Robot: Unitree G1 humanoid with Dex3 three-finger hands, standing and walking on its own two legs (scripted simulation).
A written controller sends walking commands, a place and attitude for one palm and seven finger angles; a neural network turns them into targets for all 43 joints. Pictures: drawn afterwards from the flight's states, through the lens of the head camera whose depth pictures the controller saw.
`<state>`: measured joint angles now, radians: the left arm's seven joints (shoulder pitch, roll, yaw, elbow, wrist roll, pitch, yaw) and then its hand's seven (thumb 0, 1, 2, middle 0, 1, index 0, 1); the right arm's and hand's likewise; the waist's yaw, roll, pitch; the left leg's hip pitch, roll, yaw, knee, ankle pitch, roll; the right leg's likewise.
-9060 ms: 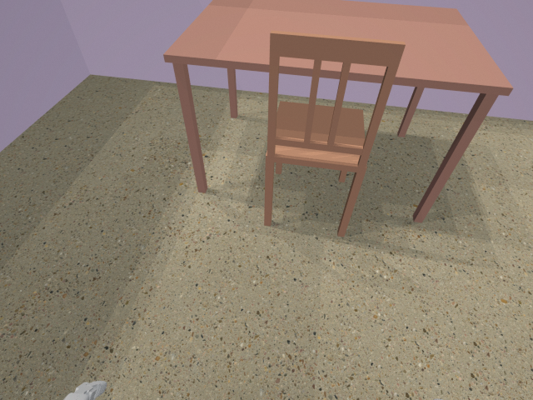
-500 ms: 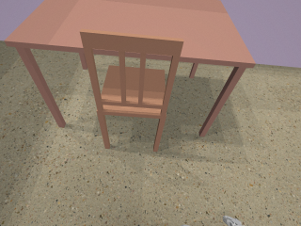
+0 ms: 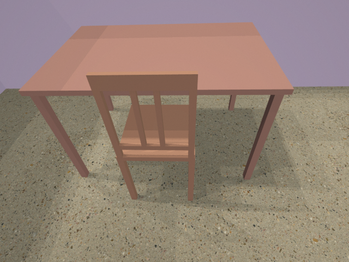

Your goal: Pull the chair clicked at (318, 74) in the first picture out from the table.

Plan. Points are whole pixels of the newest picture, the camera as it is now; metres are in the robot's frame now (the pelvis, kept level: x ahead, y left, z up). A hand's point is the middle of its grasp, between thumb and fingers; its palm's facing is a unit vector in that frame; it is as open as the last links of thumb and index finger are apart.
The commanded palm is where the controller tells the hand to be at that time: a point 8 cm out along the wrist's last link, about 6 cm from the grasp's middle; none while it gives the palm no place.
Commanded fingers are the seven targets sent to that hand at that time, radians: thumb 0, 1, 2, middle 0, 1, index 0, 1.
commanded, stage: take the last steps up to it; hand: left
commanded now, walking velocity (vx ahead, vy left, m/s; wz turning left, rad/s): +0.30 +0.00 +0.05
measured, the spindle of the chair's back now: (139, 120) +0.66 +0.19 -0.10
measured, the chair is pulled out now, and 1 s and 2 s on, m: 0.00 0.00 0.00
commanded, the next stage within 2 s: come to a stop and stand still in 0.40 s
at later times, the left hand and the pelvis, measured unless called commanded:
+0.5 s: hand out of the picture +0.10 +0.20 -0.19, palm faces +0.12 -0.98 -0.15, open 7.4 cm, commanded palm none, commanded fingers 0.00 0.90 0.90 -0.20 -0.30 -0.20 -0.30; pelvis +0.18 +0.04 -0.01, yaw +0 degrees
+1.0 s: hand (119, 220) +0.28 +0.20 -0.17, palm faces +0.03 -0.96 -0.26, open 7.4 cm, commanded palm none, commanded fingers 0.00 0.90 0.90 -0.20 -0.30 -0.20 -0.30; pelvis +0.22 +0.01 -0.01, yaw +0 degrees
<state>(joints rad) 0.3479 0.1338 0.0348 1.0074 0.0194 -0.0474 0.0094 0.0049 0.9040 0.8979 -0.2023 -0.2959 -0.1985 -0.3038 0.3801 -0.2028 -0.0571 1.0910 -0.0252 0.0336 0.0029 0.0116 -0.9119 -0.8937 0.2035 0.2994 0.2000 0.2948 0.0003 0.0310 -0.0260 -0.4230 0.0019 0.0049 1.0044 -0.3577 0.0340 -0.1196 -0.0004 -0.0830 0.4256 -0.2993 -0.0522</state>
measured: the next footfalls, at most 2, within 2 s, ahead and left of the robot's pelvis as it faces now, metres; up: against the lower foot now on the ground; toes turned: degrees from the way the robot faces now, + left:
left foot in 0.36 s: +0.24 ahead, +0.12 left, +0.00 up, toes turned +6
right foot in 0.82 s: +0.30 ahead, -0.10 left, +0.00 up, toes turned -3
